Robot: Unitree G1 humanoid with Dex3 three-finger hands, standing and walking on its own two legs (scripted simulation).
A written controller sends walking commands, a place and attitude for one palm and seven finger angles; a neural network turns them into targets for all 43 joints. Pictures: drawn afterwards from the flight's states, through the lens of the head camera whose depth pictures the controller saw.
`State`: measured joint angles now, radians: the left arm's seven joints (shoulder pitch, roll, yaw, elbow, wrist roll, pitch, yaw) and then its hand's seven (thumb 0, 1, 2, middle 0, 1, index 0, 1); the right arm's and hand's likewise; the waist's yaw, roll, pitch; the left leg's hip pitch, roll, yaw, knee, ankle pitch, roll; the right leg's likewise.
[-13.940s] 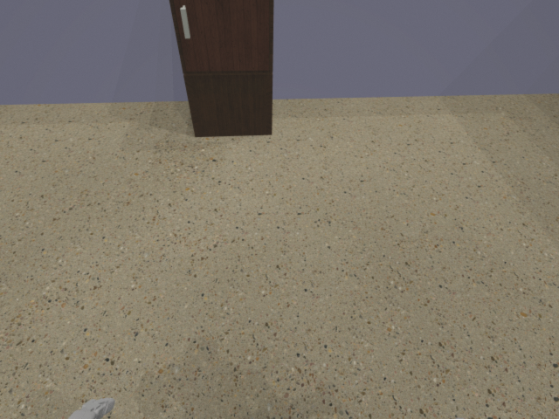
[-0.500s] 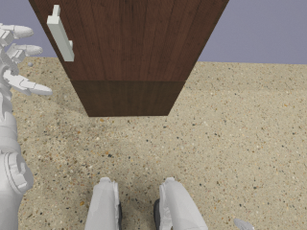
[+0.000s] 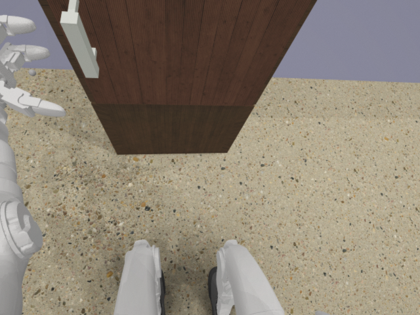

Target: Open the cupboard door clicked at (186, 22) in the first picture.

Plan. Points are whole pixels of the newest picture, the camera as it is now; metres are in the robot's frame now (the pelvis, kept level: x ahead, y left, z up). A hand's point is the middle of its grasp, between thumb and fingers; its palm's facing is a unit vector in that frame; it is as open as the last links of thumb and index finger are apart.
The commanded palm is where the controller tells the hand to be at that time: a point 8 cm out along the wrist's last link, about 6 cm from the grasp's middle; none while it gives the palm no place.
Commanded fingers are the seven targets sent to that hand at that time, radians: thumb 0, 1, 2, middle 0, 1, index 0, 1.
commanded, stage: move the hooked fingers beside the handle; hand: left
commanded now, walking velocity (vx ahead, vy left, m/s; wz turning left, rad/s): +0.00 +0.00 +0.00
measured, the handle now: (83, 39) +0.58 +0.21 +0.05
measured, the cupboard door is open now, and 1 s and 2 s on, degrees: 0 0 0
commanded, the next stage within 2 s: slide the fingers in behind the handle in 0.48 s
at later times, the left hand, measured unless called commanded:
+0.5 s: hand (34, 75) +0.50 +0.27 +0.05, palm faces +0.04 -1.00 -0.04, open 14.0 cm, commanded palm +0.50 +0.28 +0.05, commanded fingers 0.00 -0.50 0.30 -0.30 -1.20 -0.30 -1.20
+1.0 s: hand (58, 75) +0.51 +0.24 +0.05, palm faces +0.05 -1.00 -0.02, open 14.0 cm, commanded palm +0.49 +0.26 +0.05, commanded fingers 0.00 -0.50 0.30 -0.30 -1.20 -0.30 -1.20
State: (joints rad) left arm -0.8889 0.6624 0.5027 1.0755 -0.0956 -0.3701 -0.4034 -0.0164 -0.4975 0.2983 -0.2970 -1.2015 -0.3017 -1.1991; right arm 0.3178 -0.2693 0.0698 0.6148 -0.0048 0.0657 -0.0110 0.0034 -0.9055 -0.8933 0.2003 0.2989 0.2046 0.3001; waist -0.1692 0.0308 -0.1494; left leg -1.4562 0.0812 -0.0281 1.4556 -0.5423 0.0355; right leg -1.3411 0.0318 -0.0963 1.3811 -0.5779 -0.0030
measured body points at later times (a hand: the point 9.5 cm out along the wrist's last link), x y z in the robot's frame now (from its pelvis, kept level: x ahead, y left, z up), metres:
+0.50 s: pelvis +0.00 +0.01 +0.00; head +0.18 +0.06 +0.41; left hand +0.50 +0.32 +0.05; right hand +0.05 -0.26 -0.10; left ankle +0.05 +0.10 -0.58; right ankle +0.03 -0.13 -0.58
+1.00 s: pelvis +0.00 +0.00 +0.00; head +0.17 +0.04 +0.42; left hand +0.50 +0.29 +0.05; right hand +0.05 -0.27 -0.10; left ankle +0.05 +0.10 -0.58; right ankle +0.03 -0.13 -0.58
